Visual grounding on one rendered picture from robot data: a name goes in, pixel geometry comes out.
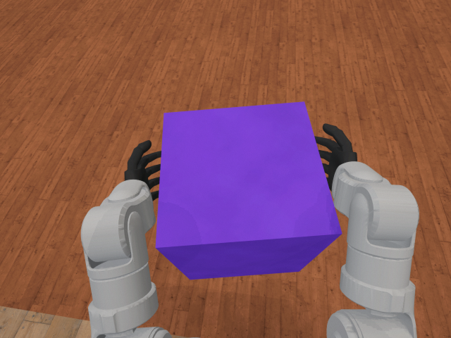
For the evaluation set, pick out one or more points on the right robot upper arm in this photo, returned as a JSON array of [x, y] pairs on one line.
[[359, 323]]

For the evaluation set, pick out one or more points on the robot right forearm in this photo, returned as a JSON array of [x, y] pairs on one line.
[[381, 233]]

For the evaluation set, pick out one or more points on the robot left forearm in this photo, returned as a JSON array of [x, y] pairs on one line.
[[116, 256]]

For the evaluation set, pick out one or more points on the carton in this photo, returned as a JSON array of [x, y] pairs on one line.
[[242, 191]]

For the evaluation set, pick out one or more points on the left robot hand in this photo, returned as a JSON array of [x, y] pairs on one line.
[[137, 163]]

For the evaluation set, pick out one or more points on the right robot hand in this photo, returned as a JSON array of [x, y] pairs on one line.
[[341, 151]]

